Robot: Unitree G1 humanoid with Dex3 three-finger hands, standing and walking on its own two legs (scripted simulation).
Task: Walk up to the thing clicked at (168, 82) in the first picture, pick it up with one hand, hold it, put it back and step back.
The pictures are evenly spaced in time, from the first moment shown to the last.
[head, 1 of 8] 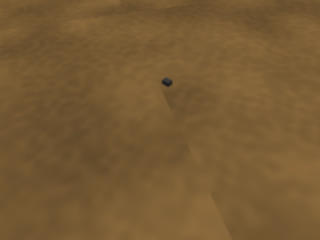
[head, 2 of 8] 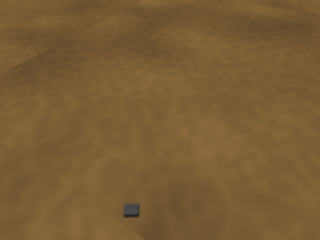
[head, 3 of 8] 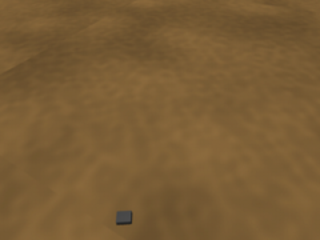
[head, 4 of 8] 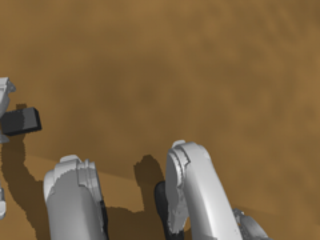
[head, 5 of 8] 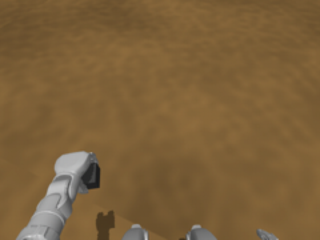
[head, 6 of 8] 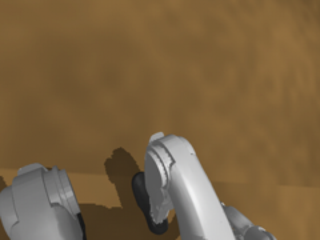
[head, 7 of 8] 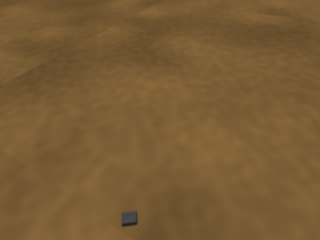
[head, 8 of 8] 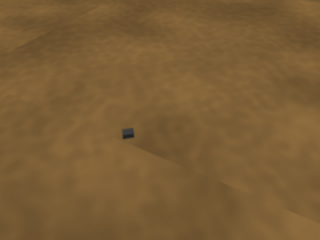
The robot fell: no
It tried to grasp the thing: yes
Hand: left
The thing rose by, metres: 0.69
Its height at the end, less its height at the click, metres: +0.00
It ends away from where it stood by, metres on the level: 0.01
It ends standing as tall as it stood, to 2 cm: yes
